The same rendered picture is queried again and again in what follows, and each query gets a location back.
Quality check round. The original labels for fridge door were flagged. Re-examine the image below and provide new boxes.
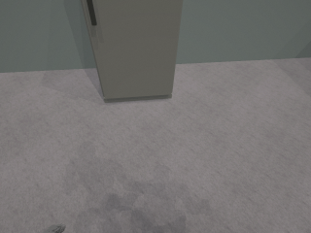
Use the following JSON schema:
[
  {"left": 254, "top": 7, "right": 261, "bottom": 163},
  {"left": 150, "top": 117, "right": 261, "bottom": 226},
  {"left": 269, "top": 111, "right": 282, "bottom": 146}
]
[{"left": 82, "top": 0, "right": 182, "bottom": 99}]

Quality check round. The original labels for robot left hand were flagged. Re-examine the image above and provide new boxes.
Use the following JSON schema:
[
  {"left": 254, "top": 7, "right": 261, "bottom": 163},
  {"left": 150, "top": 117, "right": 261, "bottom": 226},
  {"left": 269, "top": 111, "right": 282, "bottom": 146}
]
[{"left": 42, "top": 223, "right": 66, "bottom": 233}]

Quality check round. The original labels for handle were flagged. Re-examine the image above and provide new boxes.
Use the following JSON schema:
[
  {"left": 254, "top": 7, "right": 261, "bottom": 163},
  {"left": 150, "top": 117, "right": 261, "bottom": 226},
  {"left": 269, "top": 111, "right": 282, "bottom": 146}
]
[{"left": 86, "top": 0, "right": 97, "bottom": 26}]

